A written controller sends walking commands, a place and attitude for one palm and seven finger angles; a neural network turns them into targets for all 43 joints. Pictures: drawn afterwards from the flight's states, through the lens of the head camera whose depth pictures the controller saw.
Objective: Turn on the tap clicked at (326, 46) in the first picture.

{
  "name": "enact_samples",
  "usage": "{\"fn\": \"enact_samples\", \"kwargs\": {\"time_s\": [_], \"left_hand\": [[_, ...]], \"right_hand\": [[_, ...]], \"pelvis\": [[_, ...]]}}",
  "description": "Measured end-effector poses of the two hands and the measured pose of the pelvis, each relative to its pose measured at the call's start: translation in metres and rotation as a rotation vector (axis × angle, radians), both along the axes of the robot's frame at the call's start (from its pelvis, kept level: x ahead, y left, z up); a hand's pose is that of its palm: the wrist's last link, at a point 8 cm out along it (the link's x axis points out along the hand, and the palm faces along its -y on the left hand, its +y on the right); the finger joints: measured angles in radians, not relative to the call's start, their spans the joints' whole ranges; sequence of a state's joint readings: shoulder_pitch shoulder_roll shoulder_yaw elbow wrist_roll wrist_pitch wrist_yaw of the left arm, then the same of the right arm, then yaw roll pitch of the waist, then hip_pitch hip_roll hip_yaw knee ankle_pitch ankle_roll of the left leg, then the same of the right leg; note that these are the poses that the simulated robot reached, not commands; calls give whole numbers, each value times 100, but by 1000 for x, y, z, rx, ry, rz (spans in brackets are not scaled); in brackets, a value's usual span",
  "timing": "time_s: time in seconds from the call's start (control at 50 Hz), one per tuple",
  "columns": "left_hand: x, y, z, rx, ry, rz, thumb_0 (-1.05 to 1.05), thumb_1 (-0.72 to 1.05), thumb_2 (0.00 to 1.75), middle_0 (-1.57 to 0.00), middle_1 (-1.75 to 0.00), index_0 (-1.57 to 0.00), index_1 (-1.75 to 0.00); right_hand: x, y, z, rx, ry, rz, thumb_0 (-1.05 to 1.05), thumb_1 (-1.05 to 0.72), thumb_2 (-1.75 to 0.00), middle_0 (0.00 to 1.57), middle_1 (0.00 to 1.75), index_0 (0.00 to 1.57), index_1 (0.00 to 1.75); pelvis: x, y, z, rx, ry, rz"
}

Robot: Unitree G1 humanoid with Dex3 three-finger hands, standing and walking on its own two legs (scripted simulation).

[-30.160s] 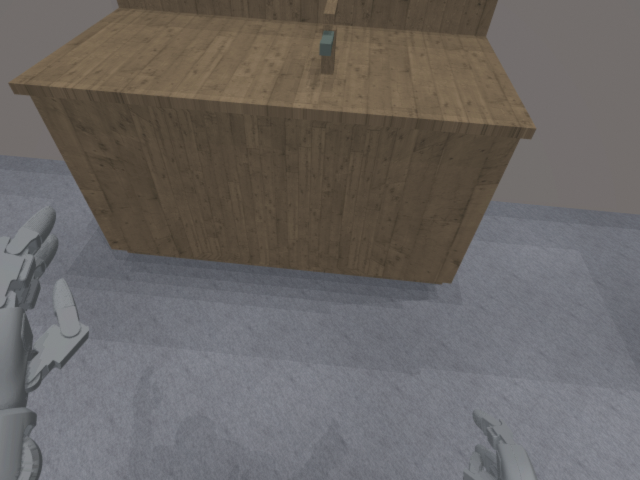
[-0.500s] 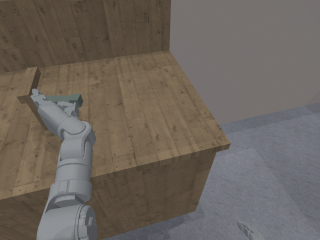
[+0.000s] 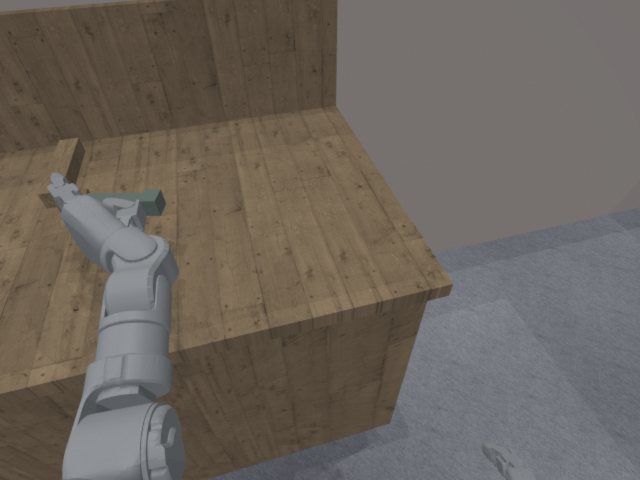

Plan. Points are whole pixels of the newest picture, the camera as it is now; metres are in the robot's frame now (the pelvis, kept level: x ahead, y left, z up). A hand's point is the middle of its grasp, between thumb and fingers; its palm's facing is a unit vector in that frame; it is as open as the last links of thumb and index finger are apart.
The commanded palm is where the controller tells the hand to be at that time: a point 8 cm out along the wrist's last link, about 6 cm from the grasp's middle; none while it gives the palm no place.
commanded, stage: lift the hand up off the lever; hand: left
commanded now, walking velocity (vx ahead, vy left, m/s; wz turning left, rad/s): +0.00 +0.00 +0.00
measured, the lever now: (152, 202) +0.46 +0.29 +0.11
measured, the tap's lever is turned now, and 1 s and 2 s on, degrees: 74 74 74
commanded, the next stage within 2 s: draw the hand back beside the body in 0.90 s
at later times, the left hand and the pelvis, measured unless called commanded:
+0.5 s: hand (138, 193) +0.41 +0.26 +0.17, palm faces +0.82 -0.58 -0.03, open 7.8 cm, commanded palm +0.35 +0.27 +0.18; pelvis +0.01 +0.00 +0.00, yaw -1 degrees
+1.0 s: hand (140, 194) +0.39 +0.25 +0.19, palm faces +0.80 -0.61 -0.02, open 7.8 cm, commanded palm +0.34 +0.26 +0.19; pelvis +0.01 +0.00 +0.01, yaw +0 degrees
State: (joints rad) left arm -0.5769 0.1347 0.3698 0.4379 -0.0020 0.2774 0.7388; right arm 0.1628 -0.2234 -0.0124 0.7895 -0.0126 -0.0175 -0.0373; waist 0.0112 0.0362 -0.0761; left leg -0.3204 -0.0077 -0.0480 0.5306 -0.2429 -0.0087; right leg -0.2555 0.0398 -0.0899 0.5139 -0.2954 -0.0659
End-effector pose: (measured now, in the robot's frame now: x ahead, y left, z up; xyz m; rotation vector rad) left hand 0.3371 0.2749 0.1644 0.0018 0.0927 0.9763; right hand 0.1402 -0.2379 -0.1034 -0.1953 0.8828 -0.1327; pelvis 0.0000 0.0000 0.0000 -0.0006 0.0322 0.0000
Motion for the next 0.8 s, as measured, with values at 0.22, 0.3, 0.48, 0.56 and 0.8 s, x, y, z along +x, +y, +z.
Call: {"fn": "enact_samples", "kwargs": {"time_s": [0.22, 0.3, 0.48, 0.56, 0.8], "left_hand": [[8, -1, 4, -7, 5, -8, 2, 90, 90, -15, -15, -15, -15], [12, 2, 4, -13, 14, -7, 2, 90, 90, -15, -15, -15, -15], [19, 4, 10, -16, -2, -18, 2, 90, 90, -15, -15, -15, -15], [16, 2, 14, -14, -19, -28, 2, 90, 90, -15, -15, -15, -15], [2, -3, 24, -13, -34, -53, 2, 90, 90, -15, -15, -15, -15]], "right_hand": [[1, 1, 0, 0, -2, 0, 1, -91, -89, 21, 30, 20, 30], [3, 2, 0, -1, 1, -1, 1, -91, -89, 21, 30, 20, 30], [11, 4, 1, 3, 4, -3, 1, -91, -89, 21, 30, 20, 30], [19, 6, 3, 12, -8, -2, 1, -91, -89, 21, 30, 20, 30], [53, 20, 15, 36, -74, 46, 1, -91, -89, 21, 30, 20, 30]], "pelvis": [[1, 0, 1, 1, 5, -3], [3, 1, 1, 1, 7, -4], [12, 4, 3, 3, 7, -9], [16, 6, 3, 4, -1, -12], [19, 6, 5, 7, -32, -7]]}}
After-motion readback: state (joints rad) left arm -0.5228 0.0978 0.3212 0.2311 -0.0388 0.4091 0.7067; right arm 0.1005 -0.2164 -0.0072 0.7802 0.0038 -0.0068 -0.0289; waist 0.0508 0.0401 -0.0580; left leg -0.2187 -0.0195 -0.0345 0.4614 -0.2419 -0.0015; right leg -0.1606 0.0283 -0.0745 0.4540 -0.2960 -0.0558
